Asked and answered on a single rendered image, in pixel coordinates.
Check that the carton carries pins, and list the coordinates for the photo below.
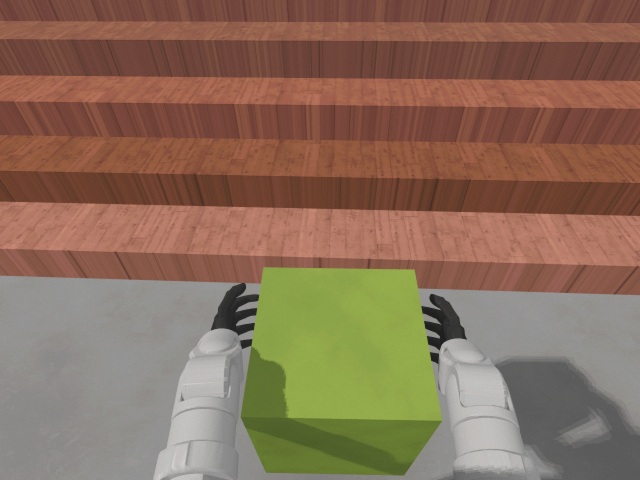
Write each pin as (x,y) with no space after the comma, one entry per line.
(340,378)

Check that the robot right forearm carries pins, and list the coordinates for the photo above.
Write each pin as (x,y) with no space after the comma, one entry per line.
(486,434)

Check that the robot left forearm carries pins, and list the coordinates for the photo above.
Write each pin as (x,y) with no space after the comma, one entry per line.
(201,442)

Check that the right robot hand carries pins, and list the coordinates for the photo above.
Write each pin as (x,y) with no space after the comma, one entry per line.
(449,327)

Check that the left robot hand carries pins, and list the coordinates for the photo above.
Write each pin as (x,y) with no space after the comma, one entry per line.
(227,317)

